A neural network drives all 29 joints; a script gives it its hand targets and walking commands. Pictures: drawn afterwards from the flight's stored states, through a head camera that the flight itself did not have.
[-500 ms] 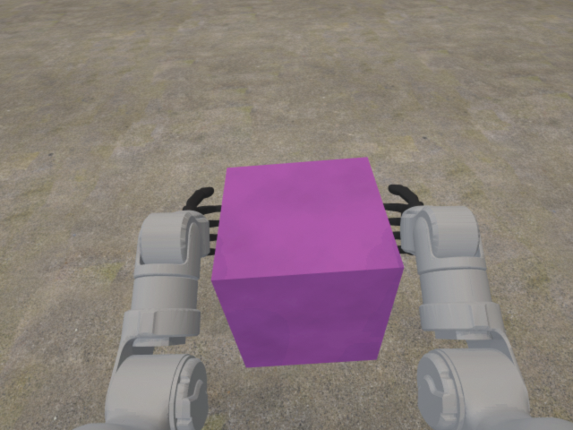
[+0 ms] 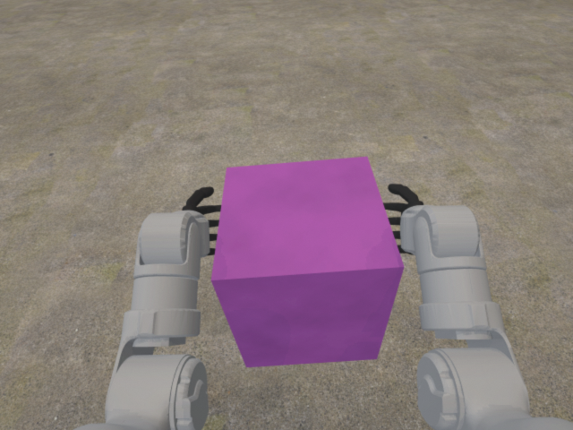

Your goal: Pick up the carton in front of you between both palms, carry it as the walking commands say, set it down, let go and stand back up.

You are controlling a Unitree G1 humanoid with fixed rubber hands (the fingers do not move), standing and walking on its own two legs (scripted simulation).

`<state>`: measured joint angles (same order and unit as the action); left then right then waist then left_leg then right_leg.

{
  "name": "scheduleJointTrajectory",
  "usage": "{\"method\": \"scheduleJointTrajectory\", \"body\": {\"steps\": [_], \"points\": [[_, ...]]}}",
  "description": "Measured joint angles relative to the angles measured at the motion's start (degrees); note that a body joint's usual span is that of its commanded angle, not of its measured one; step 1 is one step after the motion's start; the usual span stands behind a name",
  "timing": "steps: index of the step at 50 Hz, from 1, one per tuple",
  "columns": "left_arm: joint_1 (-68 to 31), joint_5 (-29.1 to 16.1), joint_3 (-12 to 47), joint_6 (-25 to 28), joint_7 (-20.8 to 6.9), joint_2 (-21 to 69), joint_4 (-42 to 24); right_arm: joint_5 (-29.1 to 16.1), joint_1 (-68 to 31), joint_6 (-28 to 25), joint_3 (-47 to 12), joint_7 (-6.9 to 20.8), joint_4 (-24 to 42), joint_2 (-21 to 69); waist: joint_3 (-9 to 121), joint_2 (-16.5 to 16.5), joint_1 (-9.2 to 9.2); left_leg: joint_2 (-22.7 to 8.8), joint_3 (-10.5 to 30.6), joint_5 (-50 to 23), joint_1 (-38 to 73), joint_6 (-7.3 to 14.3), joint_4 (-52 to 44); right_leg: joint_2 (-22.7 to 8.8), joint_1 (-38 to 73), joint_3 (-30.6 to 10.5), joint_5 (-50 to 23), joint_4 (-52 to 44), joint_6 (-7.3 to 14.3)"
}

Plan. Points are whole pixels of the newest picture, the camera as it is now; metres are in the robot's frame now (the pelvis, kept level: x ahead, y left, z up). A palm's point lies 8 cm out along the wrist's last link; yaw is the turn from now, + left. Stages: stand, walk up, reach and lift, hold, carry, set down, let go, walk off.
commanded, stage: carry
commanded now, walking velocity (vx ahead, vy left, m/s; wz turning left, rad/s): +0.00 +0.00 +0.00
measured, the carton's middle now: (304, 266) +0.35 +0.00 +0.04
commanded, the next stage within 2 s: none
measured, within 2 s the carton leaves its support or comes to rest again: neither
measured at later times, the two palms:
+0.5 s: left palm (194, 229) +0.35 +0.15 +0.13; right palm (412, 225) +0.35 -0.15 +0.13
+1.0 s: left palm (174, 190) +0.45 +0.20 +0.11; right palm (358, 186) +0.45 -0.09 +0.11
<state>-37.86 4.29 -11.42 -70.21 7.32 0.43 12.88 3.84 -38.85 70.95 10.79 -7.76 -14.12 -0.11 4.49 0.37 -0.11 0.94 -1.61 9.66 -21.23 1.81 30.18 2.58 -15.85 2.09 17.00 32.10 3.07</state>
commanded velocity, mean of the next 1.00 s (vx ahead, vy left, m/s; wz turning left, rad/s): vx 0.24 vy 0.00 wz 0.00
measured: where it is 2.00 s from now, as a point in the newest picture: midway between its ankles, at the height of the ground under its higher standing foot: (284, 320)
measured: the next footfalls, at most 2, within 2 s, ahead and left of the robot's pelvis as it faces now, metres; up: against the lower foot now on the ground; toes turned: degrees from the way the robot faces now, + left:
right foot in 1.30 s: +0.43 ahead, -0.06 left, +0.00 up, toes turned -7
left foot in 1.80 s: +0.75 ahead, +0.16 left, +0.00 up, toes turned +12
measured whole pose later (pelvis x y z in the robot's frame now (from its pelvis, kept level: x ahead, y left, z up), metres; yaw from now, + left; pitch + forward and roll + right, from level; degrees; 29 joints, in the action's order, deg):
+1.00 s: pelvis +0.10 +0.04 +0.01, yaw +1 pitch +4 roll -1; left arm -37.3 2.5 -10.4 -70.2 7.7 -0.9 11.3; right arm 4.7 -36.6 70.1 10.6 -7.6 -11.0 1.2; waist 4.3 0.2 -0.1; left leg 0.8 -5.2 17.1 -16.6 4.3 29.0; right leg -1.1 -31.4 3.5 25.3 60.4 2.1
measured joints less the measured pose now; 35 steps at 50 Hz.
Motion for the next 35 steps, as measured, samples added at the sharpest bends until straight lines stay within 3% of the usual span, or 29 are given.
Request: {"method": "scheduleJointTrajectory", "body": {"steps": [30, 35], "points": [[0.17, 0.1, -0.02, -0.13, -0.05, 0.15, -0.31, 0.02, 0.12, 0.16, -0.07, 0.06, 0.26, -0.03, 0.31, 0.14, -0.01, -0.07, 0.07, 0.67, -0.08, 0.06, 0.53, 0.06, 0.22, 0.1, 0.42, -0.04, 0.08], [0.81, 0.76, 0.52, -0.22, 0.03, 0.97, 0.27, -0.42, 1.53, 0.35, 0.27, 0.2, 0.38, -0.35, 2.35, -0.96, 0.42, 0.02, -1.1, 11.46, -2.59, 1.44, 8.61, -0.58, 0.41, 0.11, 2.28, 0.55, 0.77]]}}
